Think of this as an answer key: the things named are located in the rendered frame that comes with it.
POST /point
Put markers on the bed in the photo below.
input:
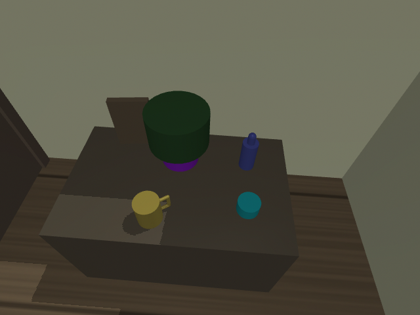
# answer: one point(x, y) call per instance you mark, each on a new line
point(21, 160)

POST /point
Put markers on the potted plant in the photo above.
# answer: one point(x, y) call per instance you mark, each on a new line
point(177, 126)

